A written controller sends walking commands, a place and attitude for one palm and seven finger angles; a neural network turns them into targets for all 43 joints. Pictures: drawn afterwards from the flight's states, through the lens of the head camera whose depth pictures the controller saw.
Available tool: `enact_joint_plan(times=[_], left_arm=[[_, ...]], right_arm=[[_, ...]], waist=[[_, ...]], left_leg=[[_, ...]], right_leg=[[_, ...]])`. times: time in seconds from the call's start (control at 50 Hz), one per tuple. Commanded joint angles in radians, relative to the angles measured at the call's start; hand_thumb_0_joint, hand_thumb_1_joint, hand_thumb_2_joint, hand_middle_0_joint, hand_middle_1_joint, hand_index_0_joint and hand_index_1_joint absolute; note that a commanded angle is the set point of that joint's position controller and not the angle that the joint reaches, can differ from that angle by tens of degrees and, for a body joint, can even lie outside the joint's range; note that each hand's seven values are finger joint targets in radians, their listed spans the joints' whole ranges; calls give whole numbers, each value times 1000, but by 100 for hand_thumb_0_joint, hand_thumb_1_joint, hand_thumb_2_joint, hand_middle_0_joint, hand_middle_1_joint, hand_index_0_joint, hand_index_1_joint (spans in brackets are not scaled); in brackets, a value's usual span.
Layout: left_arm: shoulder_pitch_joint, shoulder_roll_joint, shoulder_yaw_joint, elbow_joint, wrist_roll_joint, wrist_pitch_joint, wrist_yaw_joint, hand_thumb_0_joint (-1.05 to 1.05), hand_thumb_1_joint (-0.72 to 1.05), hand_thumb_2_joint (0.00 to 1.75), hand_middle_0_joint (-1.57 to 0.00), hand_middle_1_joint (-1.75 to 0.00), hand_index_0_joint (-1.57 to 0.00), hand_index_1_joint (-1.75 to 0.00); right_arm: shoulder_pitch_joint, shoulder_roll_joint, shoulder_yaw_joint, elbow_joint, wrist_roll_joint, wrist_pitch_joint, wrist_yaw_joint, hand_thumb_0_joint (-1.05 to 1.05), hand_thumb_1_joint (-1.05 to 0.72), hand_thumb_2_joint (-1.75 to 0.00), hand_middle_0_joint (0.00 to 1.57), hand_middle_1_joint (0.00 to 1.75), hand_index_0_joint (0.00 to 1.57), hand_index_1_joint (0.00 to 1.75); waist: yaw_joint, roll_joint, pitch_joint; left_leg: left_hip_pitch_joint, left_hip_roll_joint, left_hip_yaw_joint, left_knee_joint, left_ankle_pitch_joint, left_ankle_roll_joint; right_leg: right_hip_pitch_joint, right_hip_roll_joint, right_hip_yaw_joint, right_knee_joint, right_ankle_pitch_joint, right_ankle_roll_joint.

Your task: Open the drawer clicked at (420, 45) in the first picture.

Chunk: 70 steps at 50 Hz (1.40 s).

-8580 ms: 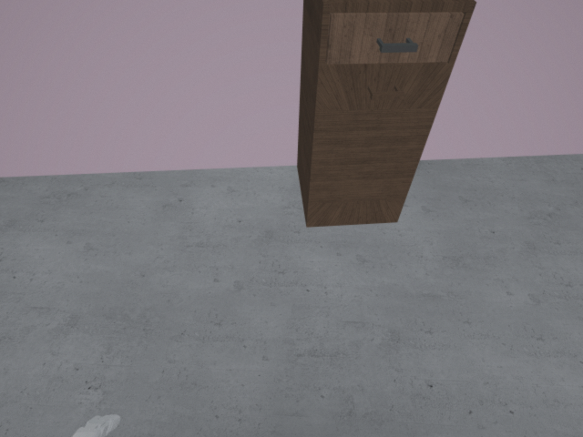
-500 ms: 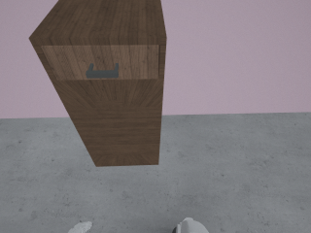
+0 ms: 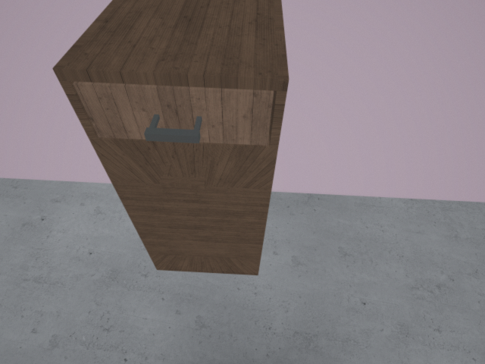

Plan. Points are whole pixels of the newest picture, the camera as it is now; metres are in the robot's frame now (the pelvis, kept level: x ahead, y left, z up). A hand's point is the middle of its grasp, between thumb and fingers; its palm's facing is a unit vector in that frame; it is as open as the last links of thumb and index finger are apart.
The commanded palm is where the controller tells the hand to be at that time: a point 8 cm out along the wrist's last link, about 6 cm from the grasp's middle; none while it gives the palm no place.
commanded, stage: come to a stop and stand still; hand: left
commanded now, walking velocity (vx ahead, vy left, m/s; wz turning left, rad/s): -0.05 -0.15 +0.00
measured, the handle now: (175, 128) +0.52 +0.18 +0.08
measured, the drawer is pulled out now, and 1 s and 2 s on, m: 0.00 0.00 0.00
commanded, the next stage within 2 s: look again from close up in 1.60 s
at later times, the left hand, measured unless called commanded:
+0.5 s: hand out of the picture -0.01 +0.13 -0.15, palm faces -0.01 -0.97 -0.25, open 7.4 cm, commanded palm none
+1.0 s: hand out of the picture -0.04 +0.09 -0.16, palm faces +0.03 -0.99 -0.15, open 7.3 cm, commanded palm none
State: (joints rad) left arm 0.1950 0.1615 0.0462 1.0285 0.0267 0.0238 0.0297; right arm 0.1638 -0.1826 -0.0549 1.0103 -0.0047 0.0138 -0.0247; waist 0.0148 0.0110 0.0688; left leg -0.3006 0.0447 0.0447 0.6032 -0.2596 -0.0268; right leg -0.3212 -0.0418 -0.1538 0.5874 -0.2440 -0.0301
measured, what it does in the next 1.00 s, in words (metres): steps on the spot: right foot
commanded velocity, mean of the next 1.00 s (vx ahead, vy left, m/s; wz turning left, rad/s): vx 0.00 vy -0.03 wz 0.00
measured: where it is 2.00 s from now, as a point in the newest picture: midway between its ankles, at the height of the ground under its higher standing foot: outside the picture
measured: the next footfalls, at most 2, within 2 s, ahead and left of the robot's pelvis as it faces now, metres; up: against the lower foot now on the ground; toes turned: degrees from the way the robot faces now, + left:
right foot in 0.36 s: -0.04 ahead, -0.15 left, +0.00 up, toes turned -4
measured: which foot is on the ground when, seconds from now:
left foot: down 0.00-1.00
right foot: down 0.00-0.00, up 0.02-0.34, down 0.36-1.00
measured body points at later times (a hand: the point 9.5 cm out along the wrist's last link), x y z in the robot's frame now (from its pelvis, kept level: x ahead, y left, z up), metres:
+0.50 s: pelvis -0.04 -0.05 +0.01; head -0.04 -0.08 +0.46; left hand -0.01 +0.18 -0.13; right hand -0.03 -0.29 -0.16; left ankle +0.01 +0.11 -0.72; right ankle -0.08 -0.14 -0.73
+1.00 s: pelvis -0.02 -0.06 +0.01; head -0.01 -0.07 +0.46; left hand -0.04 +0.14 -0.15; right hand -0.06 -0.27 -0.15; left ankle -0.01 +0.11 -0.73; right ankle -0.08 -0.14 -0.73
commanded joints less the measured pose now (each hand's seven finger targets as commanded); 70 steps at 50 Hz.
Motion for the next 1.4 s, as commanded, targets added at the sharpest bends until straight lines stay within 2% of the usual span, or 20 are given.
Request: enact_joint_plan(times=[0.0, 0.02, 0.08, 0.14, 0.22, 0.26, 0.3, 0.32, 0.34, 0.36, 0.38, 0.4, 0.44, 0.48, 0.5, 0.58, 0.64, 0.74, 0.98, 1.38], left_arm=[[73, 85, 15, -68, -17, 5, 9, 0, 90, 90, -20, -30, -20, -30], [63, 88, 19, -62, -14, 12, 9, 0, 90, 90, -20, -30, -20, -30], [94, 99, 27, -30, -8, 17, -2, 0, 90, 90, -20, -30, -20, -30], [93, 92, 22, -24, -9, 11, -10, 0, 90, 90, -20, -30, -20, -30], [40, 73, 8, -36, -13, 10, -15, 0, 90, 90, -20, -30, -20, -30], [57, 63, 2, -21, -15, 5, -15, 0, 90, 90, -20, -30, -20, -30], [125, 68, 0, 10, -15, -5, -13, 0, 90, 90, -20, -30, -20, -30], [155, 84, 2, 26, -12, -11, -9, 0, 90, 90, -20, -30, -20, -30], [161, 123, 6, 30, -8, -18, -4, 0, 90, 90, -20, -30, -20, -30], [130, 169, 8, 28, -9, -24, -1, 0, 90, 90, -20, -30, -20, -30], [91, 181, 3, 14, -11, -25, -2, 0, 90, 90, -20, -30, -20, -30], [74, 161, 3, 18, -9, -32, 1, 0, 90, 90, -20, -30, -20, -30], [61, 124, -11, 24, -14, -33, 4, 0, 90, 90, -20, -30, -20, -30], [67, 107, -14, 30, -21, -38, 6, 0, 90, 90, -20, -30, -20, -30], [83, 101, -17, 37, -24, -37, 6, 0, 90, 90, -20, -30, -20, -30], [124, 82, -17, 51, -23, -35, 9, 0, 90, 90, -20, -30, -20, -30], [125, 92, -13, 58, -25, -32, 8, 0, 90, 90, -20, -30, -20, -30], [136, 81, -12, 65, -25, -34, 8, 0, 90, 90, -20, -30, -20, -30], [188, 44, -15, 93, -23, -38, 13, 0, 90, 90, -20, -30, -20, -30], [181, 75, -16, 78, -19, -36, 16, 0, 90, 90, -20, -30, -20, -30]], right_arm=[[99, -158, -14, -39, -19, -10, -9, 0, -90, -90, 20, 30, 20, 30], [60, -149, -12, -45, -22, -14, -19, 0, -90, -90, 20, 30, 20, 30], [-5, -120, 1, -55, -21, -14, -29, 0, -90, -90, 20, 30, 20, 30], [44, -132, -8, -41, -17, -17, -29, 0, -90, -90, 20, 30, 20, 30], [92, -158, -20, -10, -22, -9, -23, 0, -90, -90, 20, 30, 20, 30], [94, -162, -23, 4, -22, -5, -15, 0, -90, -90, 20, 30, 20, 30], [76, -158, -25, 10, -13, -5, -10, 0, -90, -90, 20, 30, 20, 30], [75, -133, -22, 11, -8, -4, -7, 0, -90, -90, 20, 30, 20, 30], [69, -88, -15, 6, 0, -5, -4, 0, -90, -90, 20, 30, 20, 30], [46, -40, 2, -9, 1, -2, 1, 0, -90, -90, 20, 30, 20, 30], [31, -36, 8, -11, -4, 1, 8, 0, -90, -90, 20, 30, 20, 30], [22, -32, 8, -5, -13, 11, 7, 0, -90, -90, 20, 30, 20, 30], [59, -42, 13, 31, -15, 10, 4, 0, -90, -90, 20, 30, 20, 30], [132, -36, 20, 74, -12, 1, -1, 0, -90, -90, 20, 30, 20, 30], [141, -39, 22, 89, -9, -2, -2, 0, -90, -90, 20, 30, 20, 30], [152, -44, 30, 110, -13, 0, -10, 0, -90, -90, 20, 30, 20, 30], [165, -32, 33, 124, -12, 4, -10, 0, -90, -90, 20, 30, 20, 30], [186, -27, 33, 136, -11, 0, -15, 0, -90, -90, 20, 30, 20, 30], [191, -18, 34, 141, -5, -18, -26, 0, -90, -90, 20, 30, 20, 30], [150, -55, 34, 122, -4, -30, -25, 0, -90, -90, 20, 30, 20, 30]], waist=[[-11, 221, -91], [-10, 194, -81], [11, 172, -56], [-16, 119, -125], [-59, 159, -128], [-54, 173, -115], [-21, 146, -126], [-11, 88, -121], [-14, -16, -103], [-20, -156, -50], [-25, -150, -35], [-22, -246, 1], [-32, -213, 53], [-46, -139, 21], [-39, -95, 22], [-23, -104, 92], [-24, -21, 75], [-24, -24, 49], [-17, -15, 4], [-11, 1, -20]], left_leg=[[59, 362, -321, -322, 552, 199], [12, 340, -296, -340, 490, 217], [50, 249, -187, -310, 430, 187], [197, 241, -166, -291, 467, 182], [253, 254, -202, -298, 387, 188], [220, 234, -198, -299, 331, 174], [163, 188, -161, -255, 274, 131], [107, 145, -124, -218, 208, 90], [30, 88, -66, -148, 115, 42], [-18, 25, -7, -129, -20, 6], [31, 19, -8, -119, -68, 1], [41, 26, -16, -91, -72, 2], [43, 32, -30, -80, -3, 7], [105, 40, -34, -145, 132, 9], [131, 44, -44, -161, 180, 11], [128, 59, -40, -177, 157, 4], [133, 56, -34, -172, 150, 0], [135, 59, -35, -174, 145, -1], [167, 72, -39, -188, 264, 8], [214, 74, -44, -194, 401, 29]], right_leg=[[-38, 7, 113, 273, -320, 34], [-31, 7, 160, 362, -313, 37], [-85, 12, 192, 444, -211, 46], [-114, 10, 169, 392, -196, 66], [-64, -4, 138, 183, -265, 70], [2, 8, 115, 54, -229, 61], [124, 19, 90, -142, -54, 56], [198, -1, 113, -249, 34, 51], [231, -92, 229, -307, 64, 20], [169, -194, 314, -342, 80, -26], [72, -235, 322, -366, 6, -57], [20, -200, 325, -387, -19, -64], [29, -167, 286, -357, 91, -67], [59, -130, 227, -299, 159, -45], [52, -106, 215, -290, 135, -30], [21, -87, 230, -350, 24, -13], [45, -90, 238, -355, 0, -15], [69, -83, 229, -353, -10, -18], [141, -61, 171, -268, 242, -6], [184, -70, 156, -234, 308, 12]])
